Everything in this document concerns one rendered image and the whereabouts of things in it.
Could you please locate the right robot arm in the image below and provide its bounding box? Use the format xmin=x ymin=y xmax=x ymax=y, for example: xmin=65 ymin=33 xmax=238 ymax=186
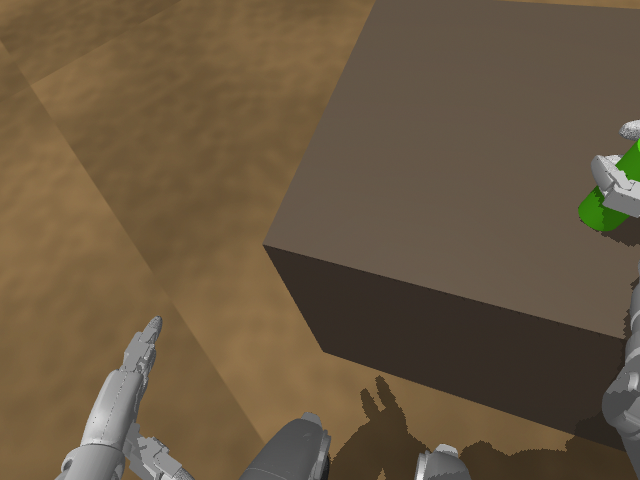
xmin=602 ymin=260 xmax=640 ymax=480

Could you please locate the left robot arm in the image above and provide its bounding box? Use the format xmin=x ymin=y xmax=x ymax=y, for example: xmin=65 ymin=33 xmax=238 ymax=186
xmin=54 ymin=444 xmax=125 ymax=480

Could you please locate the left robot hand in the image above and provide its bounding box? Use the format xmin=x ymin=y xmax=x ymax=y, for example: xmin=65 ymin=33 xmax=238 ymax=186
xmin=80 ymin=316 xmax=195 ymax=480

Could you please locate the bottle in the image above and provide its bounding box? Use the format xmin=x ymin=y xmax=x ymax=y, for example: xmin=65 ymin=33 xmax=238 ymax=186
xmin=578 ymin=138 xmax=640 ymax=231

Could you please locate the right robot hand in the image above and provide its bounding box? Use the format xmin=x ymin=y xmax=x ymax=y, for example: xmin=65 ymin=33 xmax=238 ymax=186
xmin=591 ymin=120 xmax=640 ymax=218

